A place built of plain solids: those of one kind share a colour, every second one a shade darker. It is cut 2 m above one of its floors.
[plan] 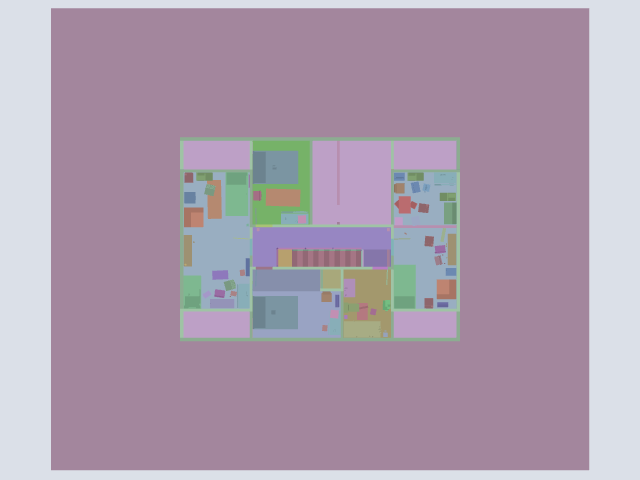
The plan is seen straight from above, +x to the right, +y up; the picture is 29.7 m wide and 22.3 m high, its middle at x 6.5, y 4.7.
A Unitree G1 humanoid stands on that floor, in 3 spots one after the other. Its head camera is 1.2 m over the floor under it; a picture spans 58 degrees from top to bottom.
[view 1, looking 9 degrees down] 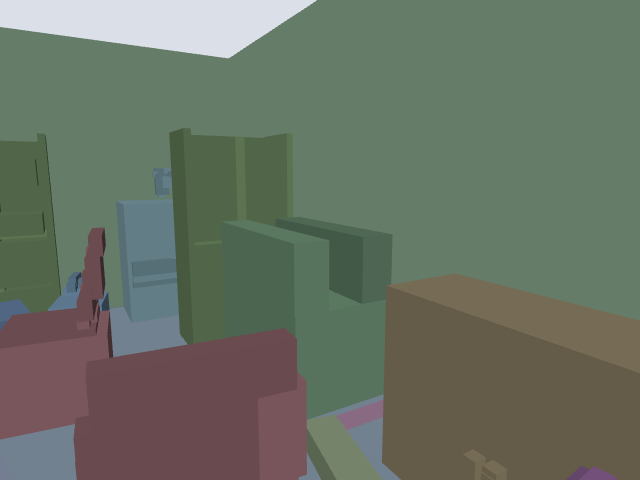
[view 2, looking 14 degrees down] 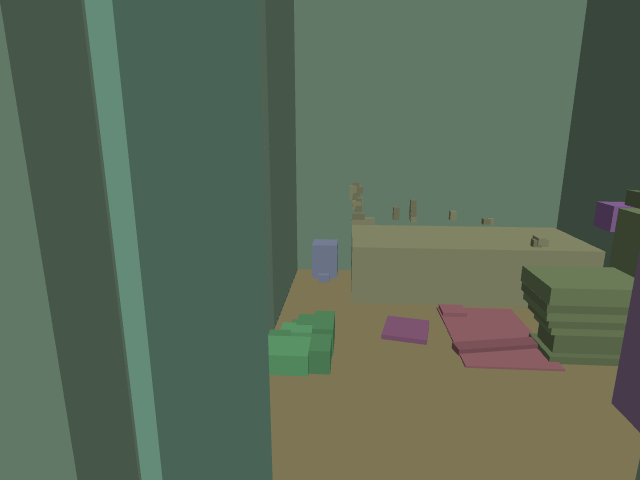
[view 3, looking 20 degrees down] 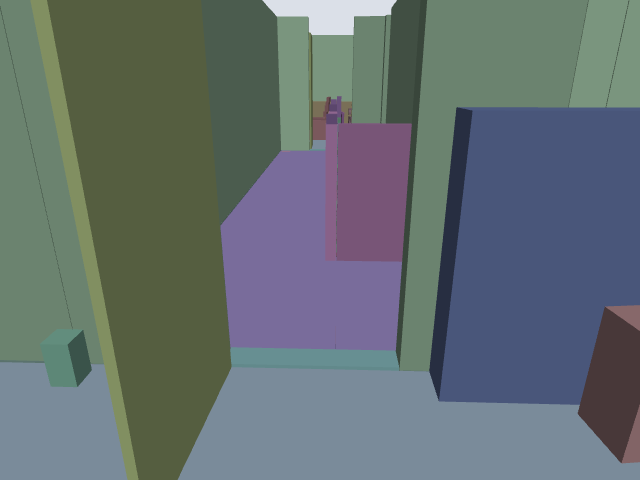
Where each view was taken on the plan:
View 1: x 11.38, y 3.73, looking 59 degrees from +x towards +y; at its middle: drying_rack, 2.05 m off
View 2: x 9.34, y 3.86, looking -86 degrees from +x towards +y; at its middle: waste_bin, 3.76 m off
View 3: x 1.62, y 4.28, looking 2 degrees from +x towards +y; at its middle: upper_floor_landing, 3.51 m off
